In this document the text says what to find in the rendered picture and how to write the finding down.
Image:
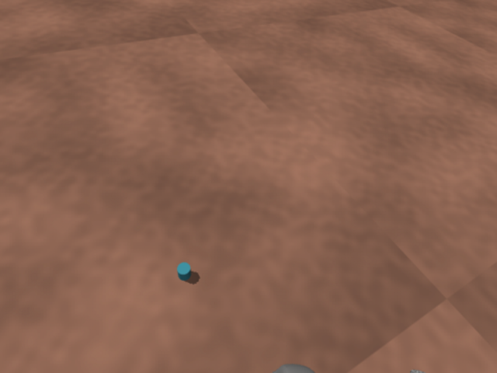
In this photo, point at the tin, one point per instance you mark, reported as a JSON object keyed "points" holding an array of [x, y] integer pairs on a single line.
{"points": [[184, 271]]}

